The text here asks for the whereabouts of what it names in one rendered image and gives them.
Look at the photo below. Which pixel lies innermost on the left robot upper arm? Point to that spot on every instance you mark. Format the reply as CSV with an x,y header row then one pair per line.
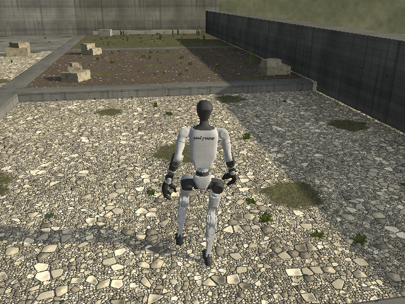
x,y
180,144

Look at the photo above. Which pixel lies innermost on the right robot hand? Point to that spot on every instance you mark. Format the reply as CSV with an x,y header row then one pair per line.
x,y
227,176

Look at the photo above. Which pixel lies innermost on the left robot foot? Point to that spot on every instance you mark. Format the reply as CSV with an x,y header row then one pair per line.
x,y
179,240

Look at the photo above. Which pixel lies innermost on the left robot forearm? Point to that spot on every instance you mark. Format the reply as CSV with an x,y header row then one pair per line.
x,y
171,171

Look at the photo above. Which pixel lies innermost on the left robot hand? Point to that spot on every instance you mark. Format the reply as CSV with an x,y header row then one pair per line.
x,y
166,191

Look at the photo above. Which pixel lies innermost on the robot right thigh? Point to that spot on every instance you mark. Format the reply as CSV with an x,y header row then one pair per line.
x,y
215,192

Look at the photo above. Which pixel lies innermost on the right robot upper arm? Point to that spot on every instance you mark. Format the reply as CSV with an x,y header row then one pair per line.
x,y
223,134

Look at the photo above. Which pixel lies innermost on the right robot forearm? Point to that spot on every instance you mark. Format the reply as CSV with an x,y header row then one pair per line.
x,y
231,166

